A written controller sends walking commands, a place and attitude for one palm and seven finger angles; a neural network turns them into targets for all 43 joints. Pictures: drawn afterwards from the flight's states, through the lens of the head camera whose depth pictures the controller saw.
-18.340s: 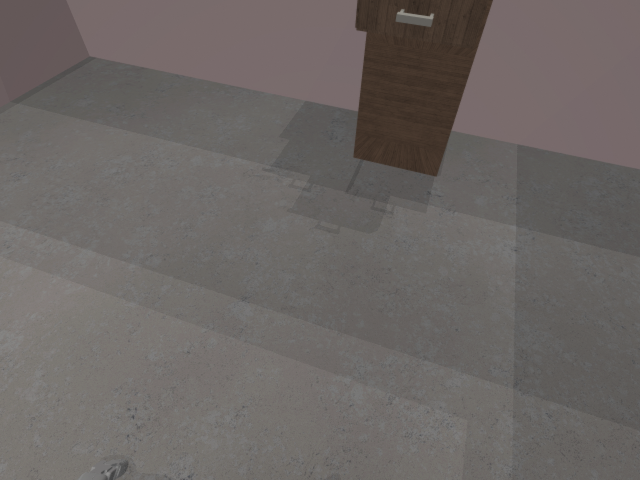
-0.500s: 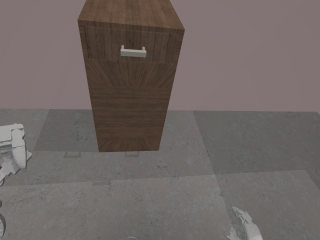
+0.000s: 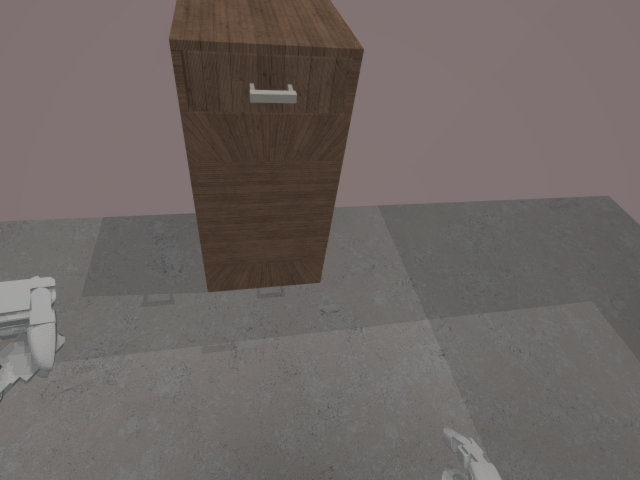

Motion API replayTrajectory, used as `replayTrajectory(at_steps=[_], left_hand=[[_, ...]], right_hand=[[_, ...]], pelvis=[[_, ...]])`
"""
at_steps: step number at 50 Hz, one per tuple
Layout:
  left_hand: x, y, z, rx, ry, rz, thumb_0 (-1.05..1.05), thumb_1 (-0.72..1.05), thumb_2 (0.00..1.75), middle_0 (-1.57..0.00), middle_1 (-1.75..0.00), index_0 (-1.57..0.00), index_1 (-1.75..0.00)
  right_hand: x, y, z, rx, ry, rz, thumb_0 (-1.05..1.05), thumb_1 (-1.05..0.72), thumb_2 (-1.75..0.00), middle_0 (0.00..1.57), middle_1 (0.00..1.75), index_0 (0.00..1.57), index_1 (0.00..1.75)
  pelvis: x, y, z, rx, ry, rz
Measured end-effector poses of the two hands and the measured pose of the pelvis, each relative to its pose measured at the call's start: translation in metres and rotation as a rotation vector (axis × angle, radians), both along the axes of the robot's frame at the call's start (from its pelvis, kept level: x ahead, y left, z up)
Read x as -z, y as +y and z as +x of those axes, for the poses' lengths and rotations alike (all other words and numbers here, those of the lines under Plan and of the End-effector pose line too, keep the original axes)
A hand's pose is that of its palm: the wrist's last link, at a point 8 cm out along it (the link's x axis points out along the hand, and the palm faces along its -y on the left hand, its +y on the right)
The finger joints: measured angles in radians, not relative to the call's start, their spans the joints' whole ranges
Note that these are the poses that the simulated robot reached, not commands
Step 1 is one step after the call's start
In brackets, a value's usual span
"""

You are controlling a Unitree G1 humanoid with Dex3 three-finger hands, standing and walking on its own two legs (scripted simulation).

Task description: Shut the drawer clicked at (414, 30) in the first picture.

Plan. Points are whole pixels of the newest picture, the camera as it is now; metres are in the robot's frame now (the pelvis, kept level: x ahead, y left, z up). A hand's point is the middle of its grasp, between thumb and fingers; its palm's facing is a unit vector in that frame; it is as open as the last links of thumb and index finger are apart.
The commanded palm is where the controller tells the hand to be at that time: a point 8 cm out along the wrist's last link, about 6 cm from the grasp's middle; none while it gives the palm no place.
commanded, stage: stop stepping back and stand still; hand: left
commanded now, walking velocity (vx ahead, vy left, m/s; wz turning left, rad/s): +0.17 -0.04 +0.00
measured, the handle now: (272, 92) +0.93 +0.13 +0.05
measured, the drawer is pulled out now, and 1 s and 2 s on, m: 0.00 0.00 0.00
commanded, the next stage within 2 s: let the arm hang, fingers relaxed in 0.54 s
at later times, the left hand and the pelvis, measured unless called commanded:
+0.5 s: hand out of the picture +0.15 +0.26 +0.18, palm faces +0.37 -0.78 -0.51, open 3.3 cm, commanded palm +0.09 +0.31 +0.18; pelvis -0.02 +0.02 +0.00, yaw +3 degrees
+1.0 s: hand out of the picture +0.00 +0.23 -0.17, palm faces +0.06 -0.97 -0.22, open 3.4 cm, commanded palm none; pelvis -0.02 +0.03 +0.01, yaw +4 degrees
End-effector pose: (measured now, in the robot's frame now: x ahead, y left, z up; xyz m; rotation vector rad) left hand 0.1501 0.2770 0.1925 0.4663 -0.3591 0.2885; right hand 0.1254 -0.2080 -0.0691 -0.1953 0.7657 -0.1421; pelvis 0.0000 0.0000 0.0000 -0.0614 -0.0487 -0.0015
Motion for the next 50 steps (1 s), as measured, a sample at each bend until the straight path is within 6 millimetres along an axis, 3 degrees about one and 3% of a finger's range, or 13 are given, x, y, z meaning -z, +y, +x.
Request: replayTrajectory(at_steps=[3,5,9,15,20,24,32,34,37,40,42,45,50], left_hand=[[-0.010,-0.003,-0.021,-0.018,0.050,0.052,0.02,0.89,0.90,-1.41,-1.60,-1.41,-1.60],[-0.010,-0.002,-0.033,-0.048,0.056,0.097,0.01,0.89,0.90,-1.41,-1.60,-1.41,-1.60],[-0.004,0.019,-0.043,-0.133,0.045,0.064,0.01,0.89,0.90,-1.41,-1.60,-1.41,-1.60],[0.021,0.036,-0.036,-0.175,0.053,-0.043,0.01,0.89,0.90,-1.41,-1.60,-1.41,-1.60],[0.009,0.027,-0.029,-0.107,0.077,0.026,0.02,0.89,0.90,-1.41,-1.60,-1.41,-1.60],[-0.004,0.021,-0.033,-0.078,0.093,0.101,0.02,0.89,0.90,-1.41,-1.60,-1.40,-1.60],[0.015,0.038,-0.030,-0.157,0.177,0.029,0.01,0.89,0.90,-1.41,-1.60,-1.41,-1.60],[0.045,0.045,-0.019,-0.150,0.278,0.013,0.01,0.89,0.90,-1.40,-1.60,-1.40,-1.60],[0.137,0.056,-0.009,-0.197,0.624,-0.128,0.00,0.90,0.90,-1.38,-1.58,-1.38,-1.58],[0.229,0.043,-0.030,-0.223,1.000,-0.272,0.00,0.90,0.90,-1.32,-1.52,-1.32,-1.52],[0.275,0.022,-0.056,-0.208,1.206,-0.347,0.01,0.91,0.90,-1.26,-1.47,-1.26,-1.47],[0.316,-0.009,-0.100,-0.192,1.432,-0.432,0.01,0.91,0.90,-1.16,-1.38,-1.16,-1.37],[0.330,-0.003,-0.162,-0.298,1.603,-0.495,0.01,0.90,0.90,-0.99,-1.24,-0.98,-1.18]], right_hand=[[0.001,0.006,-0.006,-0.023,0.022,0.020,0.01,-0.90,-0.90,0.20,0.30,0.21,0.30],[0.012,0.004,-0.004,-0.038,0.027,0.022,0.01,-0.90,-0.90,0.21,0.30,0.21,0.30],[0.021,-0.003,-0.003,-0.033,0.059,-0.005,0.01,-0.90,-0.90,0.21,0.30,0.21,0.30],[0.011,-0.008,0.006,-0.003,-0.022,-0.077,0.01,-0.90,-0.90,0.20,0.30,0.20,0.30],[-0.001,0.004,0.011,-0.029,-0.076,-0.041,0.01,-0.91,-0.90,0.20,0.30,0.20,0.30],[0.003,0.012,0.013,-0.047,-0.064,0.005,0.01,-0.91,-0.90,0.20,0.30,0.20,0.30],[0.015,0.012,0.014,-0.023,0.020,-0.007,0.01,-0.90,-0.90,0.20,0.30,0.20,0.30],[0.023,0.011,0.016,-0.067,0.035,0.006,0.01,-0.90,-0.90,0.20,0.30,0.20,0.30],[0.041,0.005,0.016,-0.098,0.106,0.010,0.01,-0.90,-0.90,0.20,0.30,0.20,0.30],[0.048,0.001,0.006,-0.081,0.165,0.003,0.01,-0.91,-0.90,0.20,0.30,0.20,0.30],[0.048,-0.002,-0.007,-0.061,0.208,-0.008,0.01,-0.91,-0.90,0.20,0.30,0.20,0.30],[0.048,-0.004,-0.033,-0.036,0.299,-0.028,0.01,-0.91,-0.90,0.20,0.30,0.20,0.30],[0.054,0.000,-0.084,-0.017,0.494,-0.032,0.00,-0.91,-0.90,0.20,0.30,0.20,0.30]], pelvis=[[-0.006,-0.001,-0.004,-0.022,0.028,-0.005],[0.003,-0.002,-0.011,-0.021,0.048,0.031],[0.004,0.006,-0.019,-0.031,0.034,0.027],[0.008,0.023,-0.020,-0.043,0.019,0.050],[0.001,0.022,-0.024,-0.048,0.026,0.062],[-0.001,0.020,-0.024,-0.056,0.037,0.042],[-0.004,0.029,-0.011,-0.040,0.042,0.048],[-0.002,0.033,-0.012,-0.059,0.057,0.045],[0.003,0.036,-0.016,-0.069,0.069,0.054],[0.005,0.037,-0.019,-0.069,0.060,0.055],[0.004,0.036,-0.020,-0.067,0.049,0.059],[0.001,0.035,-0.021,-0.066,0.039,0.056],[-0.005,0.031,-0.022,-0.074,0.041,0.046]])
